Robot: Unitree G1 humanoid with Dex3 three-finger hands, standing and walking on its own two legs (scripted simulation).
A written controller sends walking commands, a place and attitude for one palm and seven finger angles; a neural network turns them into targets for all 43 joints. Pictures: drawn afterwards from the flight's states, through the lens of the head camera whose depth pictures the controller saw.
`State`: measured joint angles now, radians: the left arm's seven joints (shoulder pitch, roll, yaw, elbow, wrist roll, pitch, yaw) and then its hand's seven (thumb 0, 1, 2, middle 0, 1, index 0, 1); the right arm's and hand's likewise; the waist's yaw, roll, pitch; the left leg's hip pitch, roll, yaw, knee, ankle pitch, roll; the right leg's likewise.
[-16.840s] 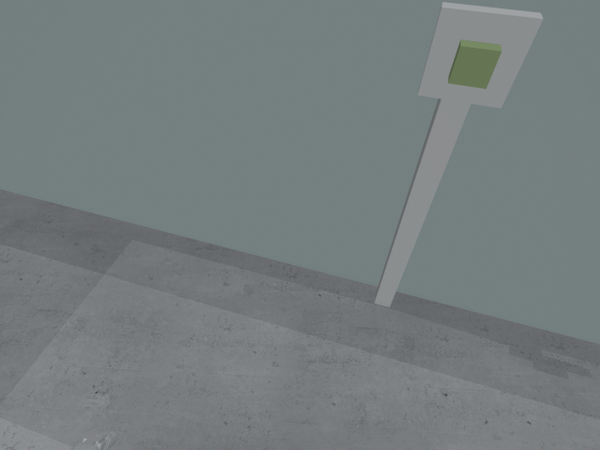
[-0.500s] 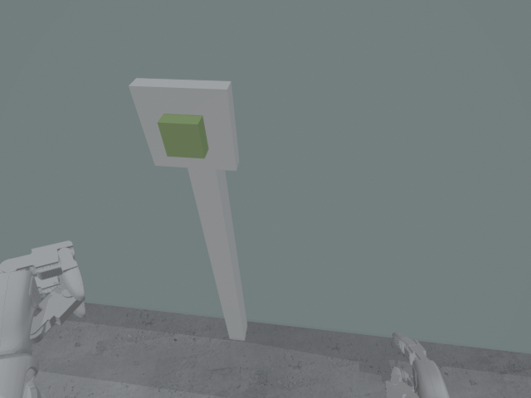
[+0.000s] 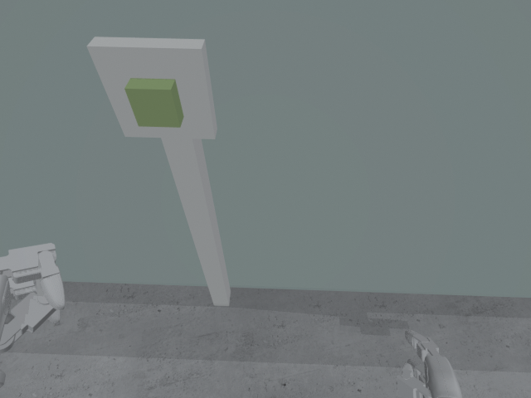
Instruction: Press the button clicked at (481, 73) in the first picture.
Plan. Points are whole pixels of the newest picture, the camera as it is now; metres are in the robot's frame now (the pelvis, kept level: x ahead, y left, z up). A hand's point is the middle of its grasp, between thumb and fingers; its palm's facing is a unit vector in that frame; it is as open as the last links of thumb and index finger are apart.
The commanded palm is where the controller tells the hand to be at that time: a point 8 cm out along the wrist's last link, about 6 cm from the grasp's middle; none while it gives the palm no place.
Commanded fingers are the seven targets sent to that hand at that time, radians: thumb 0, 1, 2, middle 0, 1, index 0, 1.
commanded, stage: step back with the hand held close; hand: left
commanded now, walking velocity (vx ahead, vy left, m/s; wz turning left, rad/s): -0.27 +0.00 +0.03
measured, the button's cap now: (156, 102) +0.50 +0.21 +0.18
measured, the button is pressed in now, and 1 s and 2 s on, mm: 0 0 0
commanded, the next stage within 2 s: stop stepping back and stand still in 0.98 s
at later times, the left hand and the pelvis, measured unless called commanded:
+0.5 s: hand out of the picture +0.12 +0.26 +0.16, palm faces +0.41 -0.79 -0.46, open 3.1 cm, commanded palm +0.05 +0.30 +0.18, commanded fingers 0.00 0.90 0.90 -1.30 -1.50 -1.30 -1.50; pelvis -0.07 +0.02 -0.01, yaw +3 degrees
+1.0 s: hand out of the picture +0.05 +0.28 +0.17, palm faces +0.38 -0.82 -0.42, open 3.1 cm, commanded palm -0.02 +0.31 +0.18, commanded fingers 0.00 0.90 0.90 -1.30 -1.50 -1.30 -1.50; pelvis -0.14 +0.03 +0.00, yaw +0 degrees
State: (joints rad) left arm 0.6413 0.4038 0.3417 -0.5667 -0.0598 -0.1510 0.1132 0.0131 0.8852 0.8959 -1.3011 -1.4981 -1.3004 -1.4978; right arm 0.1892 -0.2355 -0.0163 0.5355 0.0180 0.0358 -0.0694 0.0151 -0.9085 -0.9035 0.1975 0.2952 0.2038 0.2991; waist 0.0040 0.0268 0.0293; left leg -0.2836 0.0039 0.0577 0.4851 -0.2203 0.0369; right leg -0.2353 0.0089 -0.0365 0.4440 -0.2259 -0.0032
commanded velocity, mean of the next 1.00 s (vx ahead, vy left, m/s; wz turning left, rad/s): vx -0.35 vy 0.00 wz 0.00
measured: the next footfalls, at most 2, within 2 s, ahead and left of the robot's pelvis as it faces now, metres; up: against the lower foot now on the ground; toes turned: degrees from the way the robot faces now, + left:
left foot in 0.82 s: -0.01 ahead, +0.11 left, +0.00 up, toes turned +0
right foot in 1.20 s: -0.25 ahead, -0.10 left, +0.00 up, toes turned -3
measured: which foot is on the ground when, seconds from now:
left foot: down 0.00-0.70, up 0.72-0.80, down 0.82-1.00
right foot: down 0.00-0.84, up 0.86-1.00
